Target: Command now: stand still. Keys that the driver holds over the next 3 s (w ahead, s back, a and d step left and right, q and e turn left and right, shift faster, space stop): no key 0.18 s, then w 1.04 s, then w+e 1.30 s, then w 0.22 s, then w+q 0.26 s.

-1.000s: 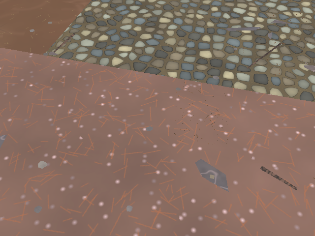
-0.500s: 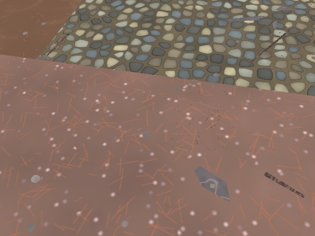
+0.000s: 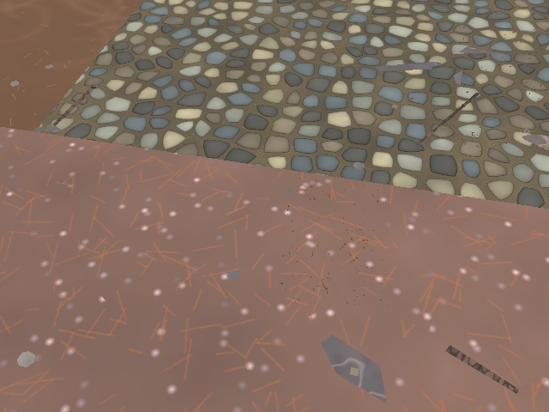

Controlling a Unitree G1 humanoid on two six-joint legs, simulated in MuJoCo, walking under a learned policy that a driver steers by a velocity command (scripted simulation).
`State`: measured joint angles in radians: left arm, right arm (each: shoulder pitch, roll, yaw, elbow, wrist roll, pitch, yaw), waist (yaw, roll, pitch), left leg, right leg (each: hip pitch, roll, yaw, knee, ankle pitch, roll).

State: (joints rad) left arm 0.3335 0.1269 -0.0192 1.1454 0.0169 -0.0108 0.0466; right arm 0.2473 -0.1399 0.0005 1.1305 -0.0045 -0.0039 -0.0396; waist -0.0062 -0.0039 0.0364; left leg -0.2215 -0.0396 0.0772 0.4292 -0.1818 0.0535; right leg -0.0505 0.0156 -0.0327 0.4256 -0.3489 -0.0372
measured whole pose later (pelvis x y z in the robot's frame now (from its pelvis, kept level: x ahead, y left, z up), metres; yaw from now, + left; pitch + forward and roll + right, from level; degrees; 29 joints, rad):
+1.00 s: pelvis +0.33 +0.05 +0.00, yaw +0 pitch +1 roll +1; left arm 0.02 0.17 0.04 0.91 0.02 -0.04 -0.04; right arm 0.50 -0.14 -0.02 1.09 -0.02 -0.10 -0.01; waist -0.06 -0.02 0.05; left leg 0.13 -0.08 0.08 0.17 -0.31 0.07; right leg -0.60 -0.06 -0.08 0.63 -0.04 -0.06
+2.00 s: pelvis +0.87 +0.04 +0.01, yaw -22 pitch +1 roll +1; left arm 0.10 0.24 0.07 0.82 0.03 0.00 -0.07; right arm 0.41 -0.20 -0.06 0.95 -0.02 -0.11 -0.01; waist -0.04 -0.04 0.03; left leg -0.02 0.00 0.24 0.25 -0.25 0.03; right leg -0.67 -0.08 -0.02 0.89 -0.05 -0.06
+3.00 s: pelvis +1.33 -0.27 +0.01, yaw -42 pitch +1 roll +0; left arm 0.18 0.26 0.03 0.77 0.05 -0.05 -0.03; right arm 0.39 -0.25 -0.05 0.88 0.00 -0.06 0.02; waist -0.03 -0.04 0.03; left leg -0.16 -0.10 -0.02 0.32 -0.17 0.09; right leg -0.55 -0.05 0.03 0.95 -0.25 0.00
